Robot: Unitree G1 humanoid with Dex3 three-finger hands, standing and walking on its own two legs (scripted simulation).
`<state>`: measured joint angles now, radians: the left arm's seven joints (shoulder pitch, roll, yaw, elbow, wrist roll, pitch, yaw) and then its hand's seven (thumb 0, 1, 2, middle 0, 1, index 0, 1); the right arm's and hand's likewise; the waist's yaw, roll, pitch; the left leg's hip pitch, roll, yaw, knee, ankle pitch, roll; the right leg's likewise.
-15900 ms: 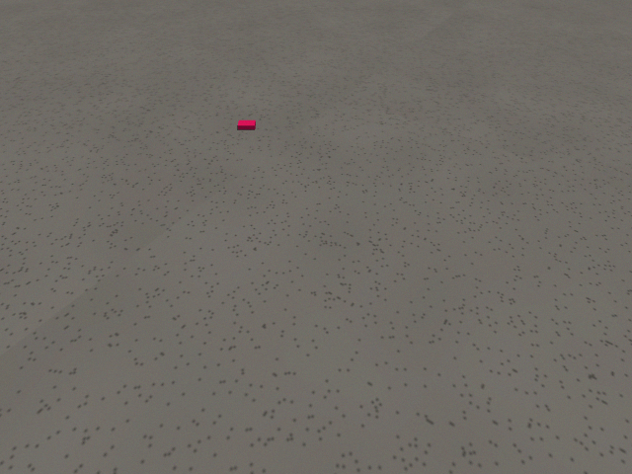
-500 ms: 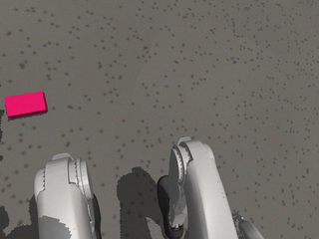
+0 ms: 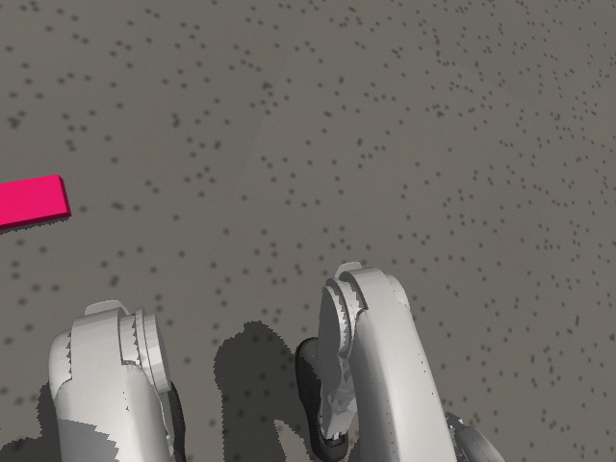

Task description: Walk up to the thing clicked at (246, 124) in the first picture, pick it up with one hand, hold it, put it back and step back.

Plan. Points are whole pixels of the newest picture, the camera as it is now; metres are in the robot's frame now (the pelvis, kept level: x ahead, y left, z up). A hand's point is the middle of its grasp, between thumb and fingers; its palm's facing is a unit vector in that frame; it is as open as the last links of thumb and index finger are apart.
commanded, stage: rise first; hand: left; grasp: from above
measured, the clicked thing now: (27, 202) +0.48 +0.33 -0.30
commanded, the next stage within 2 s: approach in 1.42 s
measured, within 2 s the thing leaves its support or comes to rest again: neither
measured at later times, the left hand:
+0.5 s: hand out of the picture +0.43 +0.36 -0.19, palm faces -0.44 -0.14 -0.89, open 14.1 cm
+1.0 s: hand out of the picture +0.43 +0.36 -0.18, palm faces -0.44 -0.12 -0.89, open 13.9 cm
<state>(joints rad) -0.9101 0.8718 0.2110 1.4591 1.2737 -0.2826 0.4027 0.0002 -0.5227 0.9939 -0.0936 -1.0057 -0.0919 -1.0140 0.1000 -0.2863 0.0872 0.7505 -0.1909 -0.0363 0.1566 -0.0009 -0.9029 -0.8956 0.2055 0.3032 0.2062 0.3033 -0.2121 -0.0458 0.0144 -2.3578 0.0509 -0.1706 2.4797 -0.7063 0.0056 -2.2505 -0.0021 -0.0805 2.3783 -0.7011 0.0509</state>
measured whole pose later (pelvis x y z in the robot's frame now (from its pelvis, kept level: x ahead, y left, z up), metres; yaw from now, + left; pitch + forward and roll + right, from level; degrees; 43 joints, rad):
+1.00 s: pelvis +0.00 +0.00 +0.00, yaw -1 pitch +31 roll -10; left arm -0.95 0.92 0.19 1.48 1.27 -0.27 0.40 0.00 -0.50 0.99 -0.13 -0.97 -0.12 -0.99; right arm 0.11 -0.29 0.13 0.73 -0.19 -0.07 0.18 0.00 -0.90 -0.90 0.21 0.30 0.21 0.30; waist -0.24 -0.05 0.04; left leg -2.37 0.05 -0.19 2.50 -0.70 0.01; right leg -2.25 0.00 -0.09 2.38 -0.69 0.05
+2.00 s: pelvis -0.01 +0.00 +0.00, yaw -1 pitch +32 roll -10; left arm -1.13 0.88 0.13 1.61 1.30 -0.15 0.45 0.00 -0.50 0.99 -0.16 -0.93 -0.14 -0.96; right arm 0.15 -0.31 0.17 0.69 -0.18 -0.09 0.16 0.00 -0.90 -0.89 0.21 0.30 0.21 0.30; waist -0.34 -0.03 0.03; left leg -2.38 0.05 -0.18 2.48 -0.68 0.00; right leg -2.27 0.01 -0.09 2.37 -0.67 0.05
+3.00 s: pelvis +0.00 +0.00 -0.02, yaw -4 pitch +29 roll -12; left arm -1.09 1.05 0.17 1.72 1.30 -0.23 0.53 0.00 -0.51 0.98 -0.13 -0.90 -0.11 -0.93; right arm 0.13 -0.34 0.28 0.67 -0.26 -0.16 0.19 0.00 -0.89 -0.89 0.21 0.30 0.21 0.30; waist -0.37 -0.12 0.15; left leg -2.38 0.05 -0.24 2.55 -0.71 0.00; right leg -2.26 0.03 -0.13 2.40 -0.67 0.07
